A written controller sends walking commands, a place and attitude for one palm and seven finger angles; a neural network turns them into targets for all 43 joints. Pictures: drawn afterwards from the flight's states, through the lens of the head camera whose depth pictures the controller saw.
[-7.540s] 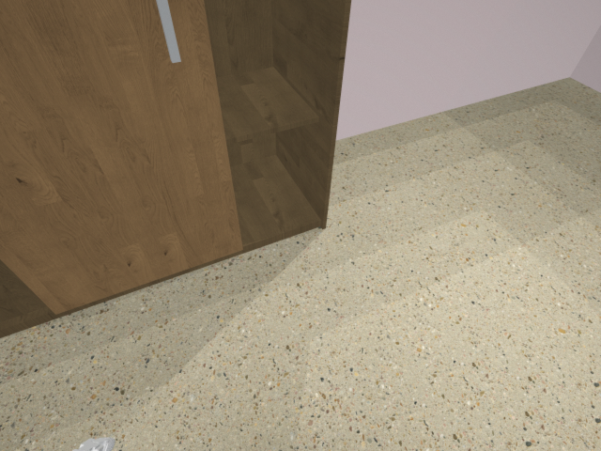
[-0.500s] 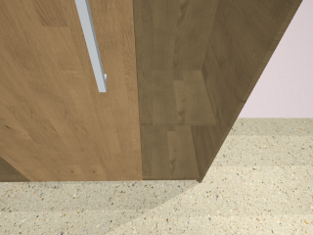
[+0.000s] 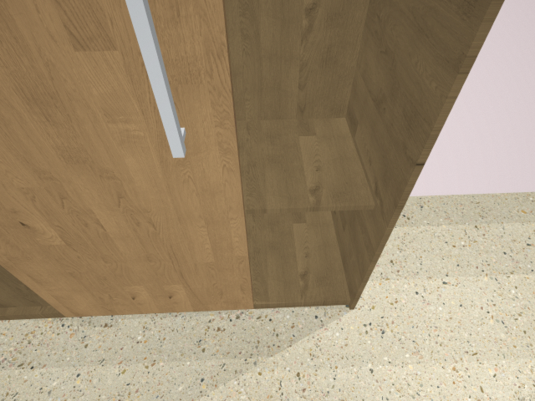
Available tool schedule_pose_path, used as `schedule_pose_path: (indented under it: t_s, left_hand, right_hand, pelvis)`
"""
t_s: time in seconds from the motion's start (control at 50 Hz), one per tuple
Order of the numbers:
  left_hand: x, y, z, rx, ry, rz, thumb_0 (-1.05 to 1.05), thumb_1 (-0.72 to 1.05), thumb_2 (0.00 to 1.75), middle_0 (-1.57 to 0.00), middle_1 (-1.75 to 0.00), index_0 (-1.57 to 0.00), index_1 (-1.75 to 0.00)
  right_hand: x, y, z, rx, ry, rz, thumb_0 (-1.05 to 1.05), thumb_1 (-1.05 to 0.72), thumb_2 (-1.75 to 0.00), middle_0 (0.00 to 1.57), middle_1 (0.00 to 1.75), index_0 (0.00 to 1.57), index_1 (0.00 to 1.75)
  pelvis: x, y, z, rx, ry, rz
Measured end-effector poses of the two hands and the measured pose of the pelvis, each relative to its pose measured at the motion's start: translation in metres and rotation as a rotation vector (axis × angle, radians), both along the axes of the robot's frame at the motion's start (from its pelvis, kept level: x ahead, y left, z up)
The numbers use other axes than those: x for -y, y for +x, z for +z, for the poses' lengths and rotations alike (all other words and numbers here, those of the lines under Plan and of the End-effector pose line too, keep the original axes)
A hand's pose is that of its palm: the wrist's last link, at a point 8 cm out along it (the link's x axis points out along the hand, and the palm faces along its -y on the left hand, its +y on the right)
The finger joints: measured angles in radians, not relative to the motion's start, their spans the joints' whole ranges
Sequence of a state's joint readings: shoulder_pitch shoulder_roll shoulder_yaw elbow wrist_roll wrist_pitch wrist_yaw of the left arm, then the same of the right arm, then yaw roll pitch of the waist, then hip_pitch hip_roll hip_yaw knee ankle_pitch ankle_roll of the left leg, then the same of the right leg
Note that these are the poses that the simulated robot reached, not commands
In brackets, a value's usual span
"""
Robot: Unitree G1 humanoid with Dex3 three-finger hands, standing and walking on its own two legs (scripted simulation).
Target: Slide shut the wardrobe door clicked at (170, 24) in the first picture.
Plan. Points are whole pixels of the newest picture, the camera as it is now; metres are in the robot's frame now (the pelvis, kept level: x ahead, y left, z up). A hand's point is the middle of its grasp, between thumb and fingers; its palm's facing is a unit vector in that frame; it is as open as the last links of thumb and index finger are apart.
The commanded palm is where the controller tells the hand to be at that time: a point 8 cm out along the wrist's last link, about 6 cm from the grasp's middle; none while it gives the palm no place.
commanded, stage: come to a stop and stand still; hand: left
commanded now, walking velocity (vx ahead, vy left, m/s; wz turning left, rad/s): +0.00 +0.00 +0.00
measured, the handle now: (160, 66) +0.50 +0.19 +0.25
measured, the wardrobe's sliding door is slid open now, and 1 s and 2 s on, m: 0.37 0.37 0.37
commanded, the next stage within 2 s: look again from close up in 0.02 s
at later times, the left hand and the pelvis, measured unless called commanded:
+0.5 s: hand out of the picture +0.00 +0.14 -0.17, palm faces -0.01 -0.98 -0.21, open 7.3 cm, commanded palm none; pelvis +0.00 -0.03 +0.01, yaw -1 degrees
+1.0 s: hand out of the picture +0.00 +0.13 -0.17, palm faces +0.01 -0.98 -0.18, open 7.4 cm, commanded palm none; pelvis +0.01 -0.04 +0.01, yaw -1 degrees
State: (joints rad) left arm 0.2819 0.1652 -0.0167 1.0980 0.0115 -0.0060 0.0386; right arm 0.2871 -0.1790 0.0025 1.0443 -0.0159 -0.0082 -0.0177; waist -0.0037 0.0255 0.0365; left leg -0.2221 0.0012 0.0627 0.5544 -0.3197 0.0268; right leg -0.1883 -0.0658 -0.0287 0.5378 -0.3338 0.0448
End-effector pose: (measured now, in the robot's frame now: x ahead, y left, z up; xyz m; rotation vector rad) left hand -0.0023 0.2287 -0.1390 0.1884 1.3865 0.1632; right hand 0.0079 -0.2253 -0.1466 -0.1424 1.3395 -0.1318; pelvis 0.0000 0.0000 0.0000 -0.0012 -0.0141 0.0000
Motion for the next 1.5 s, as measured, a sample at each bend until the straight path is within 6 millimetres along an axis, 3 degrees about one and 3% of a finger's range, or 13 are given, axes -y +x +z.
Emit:
schedule_pose_path:
  t_s: [0.16, 0.4, 0.84, 1.24, 1.38, 1.5]
  left_hand:
    - [0.003, 0.002, 0.006, 0.007, 0.016, -0.011, 0.0, 0.91, 0.9, -0.2, -0.29, -0.2, -0.3]
    - [0.029, 0.007, 0.005, 0.017, -0.013, -0.017, 0.0, 0.91, 0.9, -0.2, -0.3, -0.2, -0.3]
    - [0.054, -0.003, -0.001, -0.017, -0.05, 0.011, 0.0, 0.91, 0.9, -0.2, -0.3, -0.2, -0.3]
    - [0.047, 0.002, -0.004, -0.007, -0.047, 0.037, 0.0, 0.91, 0.9, -0.2, -0.3, -0.2, -0.3]
    - [0.028, -0.005, -0.013, -0.028, -0.045, 0.094, 0.0, 0.91, 0.9, -0.2, -0.3, -0.2, -0.3]
    - [0.023, 0.0, -0.01, -0.056, -0.034, 0.077, 0.0, 0.91, 0.9, -0.2, -0.29, -0.2, -0.3]
  right_hand:
    - [0.004, -0.007, -0.004, -0.004, 0.022, -0.016, 0.01, -0.92, -0.9, 0.2, 0.3, 0.2, 0.3]
    - [0.019, -0.01, -0.001, -0.024, 0.02, -0.023, 0.01, -0.91, -0.9, 0.2, 0.3, 0.2, 0.3]
    - [0.034, -0.007, 0.005, -0.049, 0.0, -0.026, 0.01, -0.92, -0.9, 0.2, 0.3, 0.2, 0.3]
    - [0.027, -0.008, 0.003, -0.077, 0.009, -0.017, 0.01, -0.91, -0.9, 0.2, 0.3, 0.2, 0.3]
    - [0.019, 0.01, 0.004, -0.066, -0.026, 0.014, 0.01, -0.91, -0.9, 0.2, 0.3, 0.2, 0.3]
    - [0.01, 0.019, 0.003, -0.048, -0.026, 0.004, 0.01, -0.92, -0.9, 0.2, 0.3, 0.2, 0.3]
  pelvis:
    - [0.007, -0.002, 0.002, 0.004, 0.013, -0.014]
    - [0.024, -0.003, 0.005, 0.0, 0.019, -0.02]
    - [0.041, 0.004, 0.006, -0.001, 0.012, -0.015]
    - [0.037, 0.011, 0.003, -0.003, 0.007, 0.003]
    - [0.02, 0.021, -0.003, 0.001, 0.013, 0.023]
    - [0.017, 0.025, 0.0, 0.0, 0.02, 0.013]
